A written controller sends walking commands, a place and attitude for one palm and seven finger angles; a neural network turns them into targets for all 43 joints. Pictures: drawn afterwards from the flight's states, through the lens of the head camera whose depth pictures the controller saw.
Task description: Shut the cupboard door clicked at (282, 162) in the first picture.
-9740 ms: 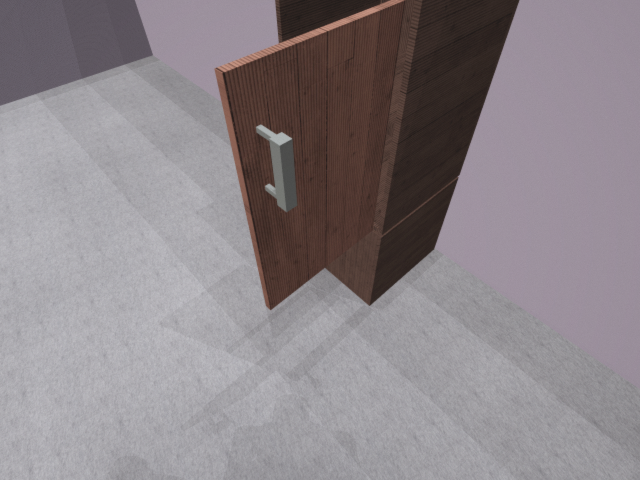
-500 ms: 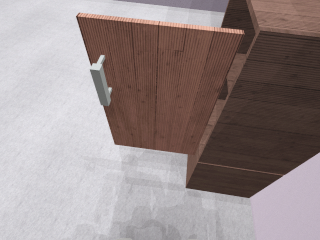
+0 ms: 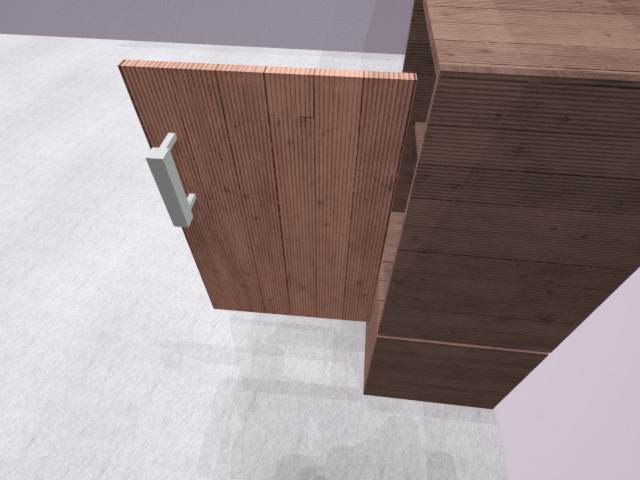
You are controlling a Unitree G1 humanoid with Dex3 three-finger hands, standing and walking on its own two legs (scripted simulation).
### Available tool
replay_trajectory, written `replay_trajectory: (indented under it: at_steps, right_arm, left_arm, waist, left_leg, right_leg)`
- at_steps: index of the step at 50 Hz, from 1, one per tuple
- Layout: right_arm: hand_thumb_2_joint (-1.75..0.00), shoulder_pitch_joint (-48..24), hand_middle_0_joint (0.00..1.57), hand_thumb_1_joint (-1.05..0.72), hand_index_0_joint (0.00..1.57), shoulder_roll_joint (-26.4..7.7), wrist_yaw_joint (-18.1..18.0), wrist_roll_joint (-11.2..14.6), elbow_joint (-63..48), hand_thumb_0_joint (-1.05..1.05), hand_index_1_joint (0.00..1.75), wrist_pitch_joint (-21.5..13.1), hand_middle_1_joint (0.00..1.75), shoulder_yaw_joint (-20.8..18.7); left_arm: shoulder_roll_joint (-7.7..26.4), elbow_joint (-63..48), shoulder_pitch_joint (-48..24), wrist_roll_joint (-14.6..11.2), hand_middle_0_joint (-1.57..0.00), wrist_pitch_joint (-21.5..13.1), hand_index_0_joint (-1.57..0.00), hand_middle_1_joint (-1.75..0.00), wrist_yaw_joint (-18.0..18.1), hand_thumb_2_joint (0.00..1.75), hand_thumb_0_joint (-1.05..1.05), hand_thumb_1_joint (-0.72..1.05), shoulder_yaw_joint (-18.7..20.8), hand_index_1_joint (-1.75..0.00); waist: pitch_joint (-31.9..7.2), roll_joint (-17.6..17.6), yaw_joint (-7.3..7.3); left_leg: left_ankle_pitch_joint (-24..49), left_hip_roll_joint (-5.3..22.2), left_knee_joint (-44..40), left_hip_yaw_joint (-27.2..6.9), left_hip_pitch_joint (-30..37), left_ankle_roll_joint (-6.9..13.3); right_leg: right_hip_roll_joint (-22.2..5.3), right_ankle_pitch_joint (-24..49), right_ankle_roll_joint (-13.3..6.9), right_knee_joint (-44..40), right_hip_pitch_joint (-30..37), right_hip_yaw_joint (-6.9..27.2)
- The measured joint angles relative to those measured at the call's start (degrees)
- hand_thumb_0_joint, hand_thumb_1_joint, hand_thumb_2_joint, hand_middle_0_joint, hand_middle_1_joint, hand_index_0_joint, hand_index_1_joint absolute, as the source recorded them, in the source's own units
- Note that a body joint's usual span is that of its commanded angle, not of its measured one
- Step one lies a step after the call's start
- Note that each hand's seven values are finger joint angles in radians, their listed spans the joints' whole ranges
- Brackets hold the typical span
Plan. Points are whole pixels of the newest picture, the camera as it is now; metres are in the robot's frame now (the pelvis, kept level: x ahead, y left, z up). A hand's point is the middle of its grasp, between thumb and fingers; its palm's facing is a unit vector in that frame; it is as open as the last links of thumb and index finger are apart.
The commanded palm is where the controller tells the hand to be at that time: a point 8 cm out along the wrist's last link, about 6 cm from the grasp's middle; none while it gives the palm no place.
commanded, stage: come to a stop and stand still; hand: left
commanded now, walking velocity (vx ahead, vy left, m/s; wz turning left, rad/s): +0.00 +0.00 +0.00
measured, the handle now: (176, 180) +0.51 +0.25 +0.09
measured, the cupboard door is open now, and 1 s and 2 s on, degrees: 91 91 91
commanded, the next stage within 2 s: look again from close up in 0.70 s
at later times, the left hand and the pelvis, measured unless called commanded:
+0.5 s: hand out of the picture +0.04 +0.17 -0.17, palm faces +0.01 -0.98 -0.20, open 7.4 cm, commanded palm none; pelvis +0.04 -0.01 +0.01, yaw +0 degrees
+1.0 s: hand out of the picture +0.04 +0.19 -0.17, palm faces +0.02 -0.98 -0.21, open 7.4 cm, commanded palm none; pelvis +0.05 +0.00 +0.01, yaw +0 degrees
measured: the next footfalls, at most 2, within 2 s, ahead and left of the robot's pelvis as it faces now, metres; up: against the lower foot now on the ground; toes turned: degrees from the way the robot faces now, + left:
none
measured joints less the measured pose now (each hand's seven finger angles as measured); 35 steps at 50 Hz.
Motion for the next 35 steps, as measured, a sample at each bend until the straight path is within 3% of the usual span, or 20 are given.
replay_trajectory:
  at_steps: [16,35]
  right_arm:
    - [-0.90,-0.55,0.20,-0.90,0.20,0.78,-0.88,0.76,7.42,0.00,0.30,-1.85,0.30,1.56]
    - [-0.90,-3.52,0.20,-0.91,0.20,0.65,-1.40,0.75,7.87,0.00,0.30,-2.14,0.30,1.64]
  left_arm:
    - [0.25,6.12,0.05,-0.35,-0.20,-0.93,-0.20,-0.30,0.13,0.90,0.01,0.91,-0.66,-0.30]
    - [0.66,7.23,-0.28,-0.18,-0.20,-0.77,-0.20,-0.30,0.25,0.90,0.01,0.91,-0.31,-0.30]
  waist:
    - [0.41,-1.68,0.61]
    - [-0.01,-2.20,1.30]
  left_leg:
    - [-0.39,0.67,-3.98,0.21,4.82,-1.07]
    - [-1.29,-0.10,-5.24,0.34,7.10,-0.69]
  right_leg:
    - [0.91,0.64,-0.53,-5.52,5.32,0.42]
    - [0.23,0.12,0.06,-7.47,7.96,0.54]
